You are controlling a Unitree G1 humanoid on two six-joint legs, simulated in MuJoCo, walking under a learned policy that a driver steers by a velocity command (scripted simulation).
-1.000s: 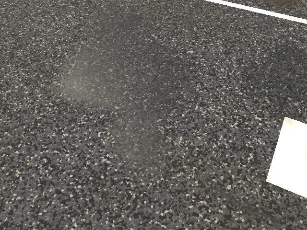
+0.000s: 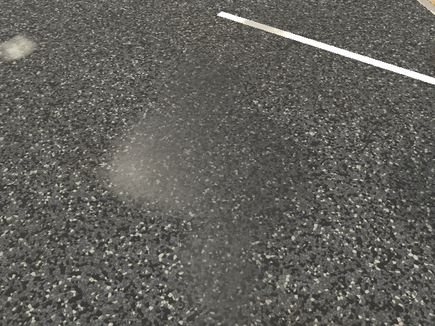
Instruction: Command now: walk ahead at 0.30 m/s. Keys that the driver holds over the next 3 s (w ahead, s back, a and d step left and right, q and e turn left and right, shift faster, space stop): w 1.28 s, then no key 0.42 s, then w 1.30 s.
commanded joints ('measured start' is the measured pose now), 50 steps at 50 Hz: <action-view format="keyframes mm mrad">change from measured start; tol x32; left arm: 1 -102 163 37 -68 -6 -21 -3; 19 -423 76 14 -232 -8 -56 -60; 25 114 280 102 -98 19 -46 -45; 50 80 188 63 -5 4 -26 -14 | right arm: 1 67 -85 -28 4 10 -45 12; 26 287 -8 28 52 -12 -49 0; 50 -226 -123 -12 -144 0 -69 43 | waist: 1 -85 -102 111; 3 -151 307 17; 20 -56 105 133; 26 110 -246 -363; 50 -12 -64 27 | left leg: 1 143 12 -15 -149 67 33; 4 497 371 -690 -404 99 247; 23 318 239 -54 -205 885 56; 27 -428 18 -154 746 -148 -17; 41 -359 139 -43 43 503 -65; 50 -209 54 1 -141 298 8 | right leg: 1 -205 -169 209 -205 -27 -143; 6 -689 -26 84 639 -26 -63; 23 -109 54 -70 -2 339 -113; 26 547 -349 767 -267 -89 -344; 33 -93 -176 225 -436 222 -241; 50 239 -218 60 -241 742 -171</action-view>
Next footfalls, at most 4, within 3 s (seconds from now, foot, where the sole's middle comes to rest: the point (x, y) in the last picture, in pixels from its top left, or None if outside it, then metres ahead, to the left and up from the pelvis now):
0.48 right None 0.39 -0.14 -0.77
1.04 left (195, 276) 0.70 0.10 -0.77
1.52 right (257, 211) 0.98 -0.12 -0.77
1.88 left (198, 224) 0.91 0.10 -0.77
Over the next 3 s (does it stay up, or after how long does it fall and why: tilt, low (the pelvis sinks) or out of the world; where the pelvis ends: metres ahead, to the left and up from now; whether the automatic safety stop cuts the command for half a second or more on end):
stays up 1.41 -0.02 0.01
